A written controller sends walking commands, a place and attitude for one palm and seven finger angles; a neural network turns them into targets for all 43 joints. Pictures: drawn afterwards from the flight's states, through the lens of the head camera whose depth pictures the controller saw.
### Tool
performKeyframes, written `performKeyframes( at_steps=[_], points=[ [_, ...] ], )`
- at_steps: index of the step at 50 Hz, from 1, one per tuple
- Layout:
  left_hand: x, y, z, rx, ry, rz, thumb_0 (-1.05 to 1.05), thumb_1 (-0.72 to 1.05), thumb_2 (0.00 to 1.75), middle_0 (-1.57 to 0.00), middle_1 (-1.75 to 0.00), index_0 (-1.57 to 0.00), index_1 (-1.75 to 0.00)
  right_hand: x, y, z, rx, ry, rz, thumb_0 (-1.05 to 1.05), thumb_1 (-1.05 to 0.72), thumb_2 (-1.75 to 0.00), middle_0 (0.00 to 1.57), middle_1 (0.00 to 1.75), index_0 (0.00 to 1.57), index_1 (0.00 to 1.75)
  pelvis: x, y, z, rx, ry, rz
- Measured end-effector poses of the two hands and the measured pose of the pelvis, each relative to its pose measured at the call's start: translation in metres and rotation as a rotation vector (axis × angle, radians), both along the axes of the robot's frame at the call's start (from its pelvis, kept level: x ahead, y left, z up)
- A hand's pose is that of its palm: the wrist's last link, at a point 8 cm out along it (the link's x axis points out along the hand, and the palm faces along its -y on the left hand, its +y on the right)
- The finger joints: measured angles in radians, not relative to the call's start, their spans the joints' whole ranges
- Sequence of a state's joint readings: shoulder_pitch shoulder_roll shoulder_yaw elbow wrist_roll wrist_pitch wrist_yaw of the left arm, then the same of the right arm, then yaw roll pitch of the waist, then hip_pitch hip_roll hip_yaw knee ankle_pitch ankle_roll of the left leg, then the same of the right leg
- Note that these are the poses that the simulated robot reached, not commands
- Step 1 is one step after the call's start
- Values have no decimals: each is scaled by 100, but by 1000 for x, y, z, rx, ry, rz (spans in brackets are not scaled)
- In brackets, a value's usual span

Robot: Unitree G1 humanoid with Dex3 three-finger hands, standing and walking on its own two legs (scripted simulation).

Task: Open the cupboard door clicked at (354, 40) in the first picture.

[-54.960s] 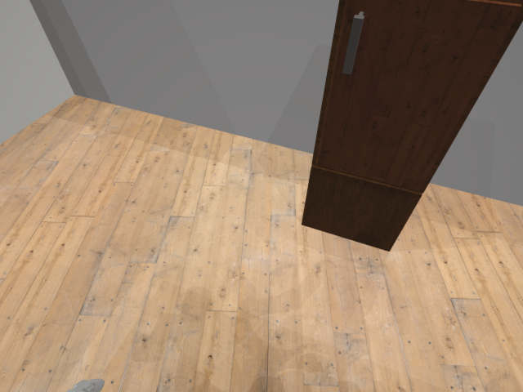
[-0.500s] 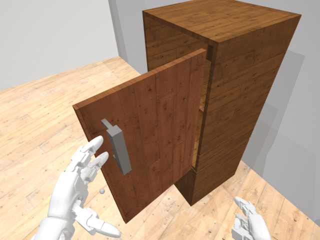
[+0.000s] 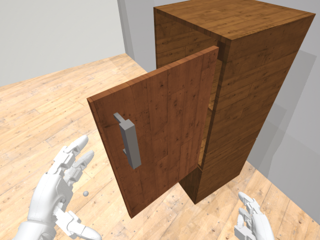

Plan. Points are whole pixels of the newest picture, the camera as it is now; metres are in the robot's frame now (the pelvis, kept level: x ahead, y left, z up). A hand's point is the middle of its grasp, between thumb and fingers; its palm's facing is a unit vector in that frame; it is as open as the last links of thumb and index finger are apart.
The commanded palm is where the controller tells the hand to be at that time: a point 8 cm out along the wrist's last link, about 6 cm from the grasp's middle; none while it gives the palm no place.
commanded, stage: draw the hand back to the body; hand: left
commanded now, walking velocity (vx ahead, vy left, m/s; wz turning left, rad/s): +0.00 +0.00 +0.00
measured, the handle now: (126, 141) +0.30 +0.11 +0.14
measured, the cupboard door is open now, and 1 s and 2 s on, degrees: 97 97 97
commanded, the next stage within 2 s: step back with the hand held close in 1.44 s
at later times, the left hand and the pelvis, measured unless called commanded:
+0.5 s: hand (54, 186) +0.18 +0.22 +0.14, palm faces +0.23 -0.94 -0.27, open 15.5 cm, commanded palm +0.13 +0.27 +0.16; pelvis +0.00 +0.02 +0.01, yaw -1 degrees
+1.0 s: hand (39, 163) +0.21 +0.27 +0.16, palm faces +0.40 -0.83 -0.38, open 9.8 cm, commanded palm +0.16 +0.31 +0.18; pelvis +0.01 +0.02 +0.01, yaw -2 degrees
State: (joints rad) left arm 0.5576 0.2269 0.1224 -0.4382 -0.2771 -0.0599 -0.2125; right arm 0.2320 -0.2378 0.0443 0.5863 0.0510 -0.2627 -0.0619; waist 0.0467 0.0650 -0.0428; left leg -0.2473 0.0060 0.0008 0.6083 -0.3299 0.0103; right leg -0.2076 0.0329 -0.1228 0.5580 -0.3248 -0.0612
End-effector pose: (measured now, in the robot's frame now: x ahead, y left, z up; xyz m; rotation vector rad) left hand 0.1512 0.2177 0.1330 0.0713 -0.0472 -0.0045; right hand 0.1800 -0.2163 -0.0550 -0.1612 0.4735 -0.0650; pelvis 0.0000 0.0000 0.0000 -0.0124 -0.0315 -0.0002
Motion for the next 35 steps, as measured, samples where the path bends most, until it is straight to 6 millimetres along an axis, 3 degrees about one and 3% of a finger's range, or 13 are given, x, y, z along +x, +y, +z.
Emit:
performKeyframes(
  at_steps=[19, 24, 35],
  points=[
    [-5, 36, 15, 17, 2, 33, -1, -47, 31, -16, -30, -15, -30, 2, 29, 9, 0, -13, 32, 1, -90, -90, 20, 30, 20, 30, -4, 20, 4, -6, -19, 1],
    [-7, 49, 22, 190, -20, 204, -1, -37, 36, -16, -30, -16, -30, 0, 30, 9, -28, 25, 32, 1, -90, -90, 20, 30, 20, 30, -5, 22, 7, -5, -33, -11],
    [-1, 67, 28, 296, -38, 343, -1, -3, 50, -18, -30, -17, -30, -10, 25, -7, -46, 172, 9, 1, -90, -90, 20, 30, 20, 30, 2, 25, 13, 0, -49, -19]
  ],
)
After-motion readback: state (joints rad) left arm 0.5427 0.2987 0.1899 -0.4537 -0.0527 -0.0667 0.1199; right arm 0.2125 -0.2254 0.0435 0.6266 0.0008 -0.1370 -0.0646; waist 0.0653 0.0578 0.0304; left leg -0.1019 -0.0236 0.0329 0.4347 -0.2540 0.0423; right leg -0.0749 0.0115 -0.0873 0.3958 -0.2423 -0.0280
